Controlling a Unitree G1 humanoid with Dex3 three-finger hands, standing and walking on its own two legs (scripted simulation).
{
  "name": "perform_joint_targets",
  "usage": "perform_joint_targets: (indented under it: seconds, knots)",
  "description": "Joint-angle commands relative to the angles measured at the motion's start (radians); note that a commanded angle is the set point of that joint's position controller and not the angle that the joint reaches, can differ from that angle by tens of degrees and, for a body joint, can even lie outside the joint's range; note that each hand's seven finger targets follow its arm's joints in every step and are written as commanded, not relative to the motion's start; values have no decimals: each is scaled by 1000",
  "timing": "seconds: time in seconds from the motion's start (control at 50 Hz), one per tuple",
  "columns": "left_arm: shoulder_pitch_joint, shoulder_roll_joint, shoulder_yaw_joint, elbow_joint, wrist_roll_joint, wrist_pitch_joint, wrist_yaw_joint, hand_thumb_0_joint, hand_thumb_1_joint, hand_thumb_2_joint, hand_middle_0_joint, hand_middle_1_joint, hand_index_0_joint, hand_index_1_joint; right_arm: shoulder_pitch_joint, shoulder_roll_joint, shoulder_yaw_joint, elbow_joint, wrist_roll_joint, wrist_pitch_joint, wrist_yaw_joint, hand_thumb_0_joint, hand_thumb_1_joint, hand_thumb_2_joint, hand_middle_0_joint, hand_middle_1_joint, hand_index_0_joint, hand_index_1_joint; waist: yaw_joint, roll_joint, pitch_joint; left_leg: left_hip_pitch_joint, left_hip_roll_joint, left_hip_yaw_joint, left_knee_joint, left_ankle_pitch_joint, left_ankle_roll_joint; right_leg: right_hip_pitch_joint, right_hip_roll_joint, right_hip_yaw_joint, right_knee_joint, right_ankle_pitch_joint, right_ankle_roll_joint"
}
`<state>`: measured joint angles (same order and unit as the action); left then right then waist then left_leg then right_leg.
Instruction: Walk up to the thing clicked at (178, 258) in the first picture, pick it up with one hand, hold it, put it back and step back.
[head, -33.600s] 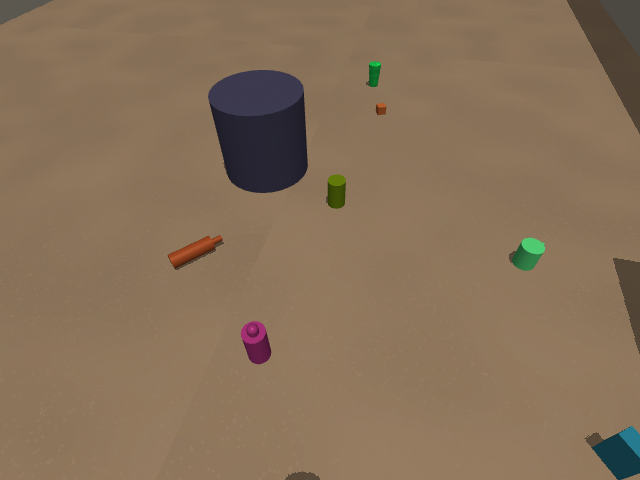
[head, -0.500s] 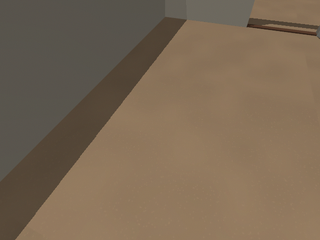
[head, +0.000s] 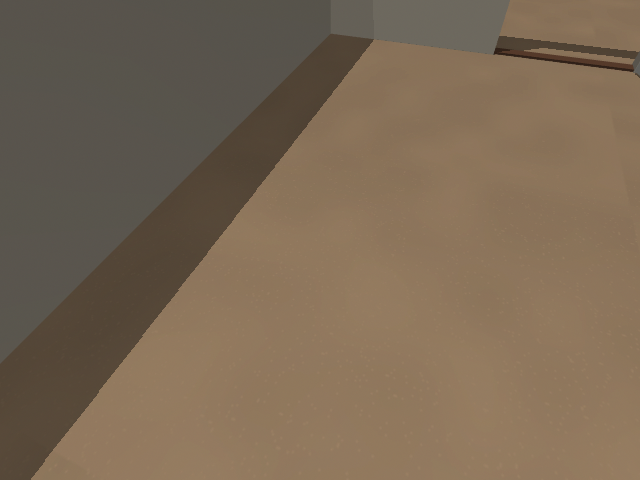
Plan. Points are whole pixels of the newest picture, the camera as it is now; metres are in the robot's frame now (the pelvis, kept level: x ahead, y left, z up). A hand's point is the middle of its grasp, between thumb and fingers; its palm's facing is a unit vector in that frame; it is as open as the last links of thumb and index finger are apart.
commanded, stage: stand
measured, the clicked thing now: out of the picture -0.51 -2.09 -0.75
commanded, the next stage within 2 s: walk up in 0.24 s
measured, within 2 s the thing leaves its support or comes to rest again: neither
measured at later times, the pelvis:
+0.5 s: pelvis +0.03 -0.03 -0.02, yaw -8 degrees
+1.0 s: pelvis +0.21 +0.01 -0.04, yaw -16 degrees
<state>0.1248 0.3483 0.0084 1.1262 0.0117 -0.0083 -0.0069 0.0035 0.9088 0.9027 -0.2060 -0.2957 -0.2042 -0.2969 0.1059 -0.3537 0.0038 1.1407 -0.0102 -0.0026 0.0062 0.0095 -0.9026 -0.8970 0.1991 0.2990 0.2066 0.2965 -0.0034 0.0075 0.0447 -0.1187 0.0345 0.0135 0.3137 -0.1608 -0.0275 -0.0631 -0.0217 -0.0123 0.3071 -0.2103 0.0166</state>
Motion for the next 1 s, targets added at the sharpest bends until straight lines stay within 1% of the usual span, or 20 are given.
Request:
perform_joint_targets:
  seconds: [0.0,0.2,0.22,0.24,0.28,0.32,0.34,0.4,0.44,0.46,0.48,0.5,0.6,0.74,0.84,0.88,0.9,0.92,0.94,0.98]
  knots:
    - [-43,224,37,-60,-3,-21,18,0,900,900,-200,-300,-200,-300,-45,-205,-41,-64,2,-25,-13,0,-900,-900,200,300,200,300,-2,-16,-61,47,102,-83,-29,167,39,-38,-115,82,-56,166,-35]
    - [-29,220,37,-60,-2,-19,16,0,900,900,-200,-300,-200,-300,-47,-215,-42,-65,2,-27,-13,0,-900,-900,200,300,200,300,5,-7,-49,44,104,-85,-40,143,42,-49,-111,81,-54,137,-35]
    - [9,275,85,-114,10,-26,-9,0,900,900,-200,-300,-200,-300,39,-271,-89,-106,-10,-34,6,0,-900,-900,200,300,200,300,-2,-3,-127,66,52,-90,8,-325,103,-38,-40,51,32,-279,-70]
    - [54,271,87,-125,19,-15,-12,0,900,900,-200,-300,-200,-300,-6,-293,-112,-147,-32,-41,11,0,-900,-900,200,300,200,300,-15,32,-20,100,81,-55,47,-479,104,-256,-51,133,45,-392,-87]
    - [-35,234,87,-175,19,-17,-22,0,900,900,-200,-300,-200,-300,65,-283,-125,-163,-28,-37,18,0,-900,-900,200,300,200,300,-69,56,88,125,148,-157,-6,-551,151,-477,-17,100,165,-377,-74]
    - [-26,233,92,-209,21,-24,-23,0,900,900,-200,-300,-200,-300,91,-347,-153,-190,-34,-45,17,0,-900,-900,200,300,200,300,-85,162,89,108,374,-347,-156,-470,281,-533,-29,34,501,-297,-49]
    - [-16,248,94,-218,20,-29,-27,0,900,900,-200,-300,-200,-300,92,-341,-157,-209,-34,-51,18,0,-900,-900,200,300,200,300,-71,104,71,80,399,-375,-168,-459,303,-508,-58,69,551,-313,-45]
    - [143,233,96,-198,5,-38,-47,0,900,900,-200,-300,-200,-300,-44,-333,-157,-278,-41,-46,29,0,-900,-900,200,300,200,300,23,188,41,-25,315,-164,-87,-384,230,-292,-93,48,352,-272,-52]
    - [342,244,123,-129,11,-46,-37,0,900,900,-200,-300,-200,-300,-115,-275,-143,-324,-46,-26,37,0,-900,-900,200,300,200,300,113,67,-21,-179,151,54,204,-335,153,37,6,-35,162,-54,-35]
    - [428,321,152,-115,19,-57,-20,0,900,900,-200,-300,-200,-300,-66,-190,-116,-336,-36,-18,40,0,-900,-900,200,300,200,300,145,-191,-27,-365,58,134,521,-375,98,195,-44,141,55,-128,-37]
    - [430,424,173,-163,22,-68,-1,0,900,900,-200,-300,-200,-300,-64,-144,-92,-376,-30,-10,43,0,-900,-900,200,300,200,300,149,-394,20,-618,-76,53,745,-473,41,176,-257,633,-149,-386,-127]
    - [340,437,163,-211,19,-67,1,0,900,900,-200,-300,-200,-300,-71,-234,-116,-373,-32,-4,33,0,-900,-900,200,300,200,300,99,-192,83,-566,2,-81,793,-418,29,12,-380,804,-190,-452,-251]
    - [259,310,124,-274,-16,-89,17,0,900,900,-200,-300,-200,-300,84,-244,-121,-309,-24,0,47,0,-900,-900,200,300,200,300,13,-112,55,-462,78,-92,719,-171,25,22,-194,337,-22,181,-193]
    - [361,345,135,-336,-9,-96,40,0,900,900,-200,-300,-200,-300,-32,-228,-129,-437,-44,9,69,0,-900,-900,200,300,200,300,59,-97,52,-452,78,-45,512,-66,15,2,-184,249,82,424,-206]
    - [311,378,131,-378,-3,-95,59,0,900,900,-200,-300,-200,-300,0,-241,-155,-475,-48,2,87,0,-900,-900,200,300,200,300,2,-108,53,-247,64,2,398,-66,62,-160,-181,230,175,357,-189]
    - [287,353,118,-398,-2,-95,64,0,900,900,-200,-300,-200,-300,192,-279,-181,-439,-50,-4,83,0,-900,-900,200,300,200,300,-107,-2,-45,55,2,30,271,-74,108,-260,-102,150,474,420,-140]
    - [331,278,96,-410,-10,-101,66,0,900,900,-200,-300,-200,-300,334,-345,-205,-423,-59,-11,72,0,-900,-900,200,300,200,300,-182,203,-120,190,89,-113,146,-104,163,-352,-7,82,810,304,-86]
    - [394,230,83,-406,-32,-102,71,0,900,900,-200,-300,-200,-300,313,-391,-215,-447,-37,-13,61,0,-900,-900,200,300,200,300,-132,367,-175,291,357,-549,2,-69,258,-571,152,15,973,-304,-51]
    - [385,297,97,-378,-19,-96,81,0,900,900,-200,-300,-200,-300,249,-411,-224,-458,-1,-9,56,0,-900,-900,200,300,200,300,-101,246,-161,142,424,-645,-51,-243,337,-539,72,100,1087,-357,-73]
    - [375,327,92,-349,-27,-88,63,0,900,900,-200,-300,-200,-300,149,-310,-184,-501,-1,-5,51,0,-900,-900,200,300,200,300,-37,97,-13,-71,323,-391,-55,-277,280,-496,5,88,1048,-245,-71]
